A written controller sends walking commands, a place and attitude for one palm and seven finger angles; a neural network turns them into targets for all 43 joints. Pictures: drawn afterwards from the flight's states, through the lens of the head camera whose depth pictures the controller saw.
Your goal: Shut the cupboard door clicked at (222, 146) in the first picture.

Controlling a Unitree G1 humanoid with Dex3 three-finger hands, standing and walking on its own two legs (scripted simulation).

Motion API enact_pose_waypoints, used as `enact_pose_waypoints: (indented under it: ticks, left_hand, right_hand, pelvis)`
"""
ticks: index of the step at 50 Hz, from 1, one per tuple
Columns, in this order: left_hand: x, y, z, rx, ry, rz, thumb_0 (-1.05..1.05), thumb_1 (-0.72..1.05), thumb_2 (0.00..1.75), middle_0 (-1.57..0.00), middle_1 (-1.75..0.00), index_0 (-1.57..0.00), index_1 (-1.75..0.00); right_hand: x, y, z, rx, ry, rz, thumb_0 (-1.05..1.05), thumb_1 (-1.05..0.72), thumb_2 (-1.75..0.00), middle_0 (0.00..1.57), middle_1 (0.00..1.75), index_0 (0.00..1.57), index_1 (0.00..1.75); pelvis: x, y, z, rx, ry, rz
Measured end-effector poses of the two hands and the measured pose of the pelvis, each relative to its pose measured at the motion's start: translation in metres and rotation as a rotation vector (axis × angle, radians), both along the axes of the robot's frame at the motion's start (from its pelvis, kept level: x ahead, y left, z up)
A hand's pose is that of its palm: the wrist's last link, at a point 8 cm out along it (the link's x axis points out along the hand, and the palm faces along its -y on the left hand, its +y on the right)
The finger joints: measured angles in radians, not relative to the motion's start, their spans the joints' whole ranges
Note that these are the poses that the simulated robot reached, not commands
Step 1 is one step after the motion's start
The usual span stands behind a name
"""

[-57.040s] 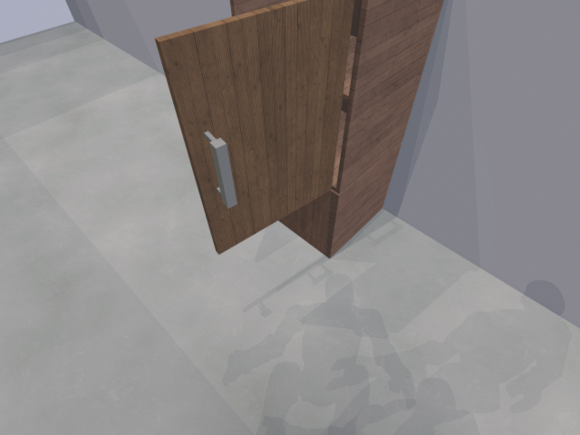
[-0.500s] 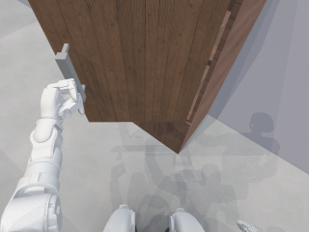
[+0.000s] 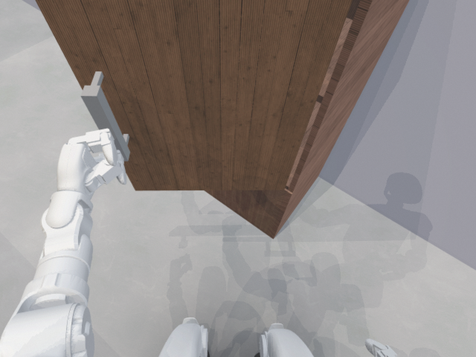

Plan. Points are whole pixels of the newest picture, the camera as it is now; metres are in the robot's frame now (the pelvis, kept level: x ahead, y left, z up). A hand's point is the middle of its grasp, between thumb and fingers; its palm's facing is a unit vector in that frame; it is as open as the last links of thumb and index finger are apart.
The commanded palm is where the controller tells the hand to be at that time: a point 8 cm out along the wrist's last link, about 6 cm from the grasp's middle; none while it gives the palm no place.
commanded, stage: push the door shut along its arc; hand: left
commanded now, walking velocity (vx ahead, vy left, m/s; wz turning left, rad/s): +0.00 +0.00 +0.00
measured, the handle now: (111, 119) +0.52 +0.24 +0.05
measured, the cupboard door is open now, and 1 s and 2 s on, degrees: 39 24 17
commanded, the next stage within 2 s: pull the fist back off the door in 1.60 s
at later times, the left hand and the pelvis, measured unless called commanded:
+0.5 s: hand (131, 133) +0.48 +0.20 +0.06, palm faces -0.10 -0.99 -0.03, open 3.1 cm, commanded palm +0.48 +0.24 +0.06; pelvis -0.01 +0.00 -0.02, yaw +0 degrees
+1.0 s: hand (147, 110) +0.54 +0.18 +0.06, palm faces -0.22 -0.98 -0.02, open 3.1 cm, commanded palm +0.55 +0.21 +0.06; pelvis +0.00 +0.01 -0.03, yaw -2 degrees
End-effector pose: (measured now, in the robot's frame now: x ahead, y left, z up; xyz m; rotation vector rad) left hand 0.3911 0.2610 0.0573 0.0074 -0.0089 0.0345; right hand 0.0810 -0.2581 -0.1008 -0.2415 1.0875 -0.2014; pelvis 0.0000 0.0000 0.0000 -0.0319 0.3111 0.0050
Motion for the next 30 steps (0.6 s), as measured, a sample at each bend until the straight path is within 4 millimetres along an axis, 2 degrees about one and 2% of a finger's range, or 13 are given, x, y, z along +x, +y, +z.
enact_pose_waypoints:
  ticks: [6, 11, 22, 30]
  left_hand:
    - [0.012, 0.002, 0.001, 0.013, 0.003, -0.031, 0.02, 0.9, 0.9, -1.3, -1.5, -1.3, -1.5]
    - [0.032, -0.003, 0.004, 0.017, 0.006, -0.078, 0.02, 0.9, 0.9, -1.3, -1.5, -1.3, -1.5]
    - [0.067, -0.004, 0.003, 0.024, 0.03, -0.114, 0.02, 0.9, 0.9, -1.3, -1.5, -1.31, -1.5]
    - [0.091, -0.009, 0.001, 0.012, 0.044, -0.151, 0.02, 0.9, 0.9, -1.3, -1.5, -1.31, -1.5]
  right_hand:
    - [0.008, 0.0, -0.001, -0.013, -0.017, 0.019, 0.01, -0.9, -0.9, 0.21, 0.3, 0.2, 0.3]
    - [0.0, -0.002, -0.006, -0.022, 0.006, 0.015, 0.0, -0.9, -0.9, 0.21, 0.3, 0.2, 0.3]
    - [-0.05, -0.006, -0.018, -0.03, 0.143, -0.047, 0.0, -0.9, -0.9, 0.21, 0.3, 0.2, 0.3]
    - [-0.083, -0.006, -0.017, -0.045, 0.225, -0.099, 0.0, -0.9, -0.9, 0.21, 0.3, 0.2, 0.3]
  pelvis:
    - [-0.003, 0.0, -0.004, -0.006, 0.005, 0.009]
    - [-0.005, 0.0, -0.009, -0.012, 0.024, 0.013]
    - [-0.007, 0.002, -0.018, -0.019, 0.074, 0.005]
    - [-0.007, 0.004, -0.022, -0.028, 0.101, -0.004]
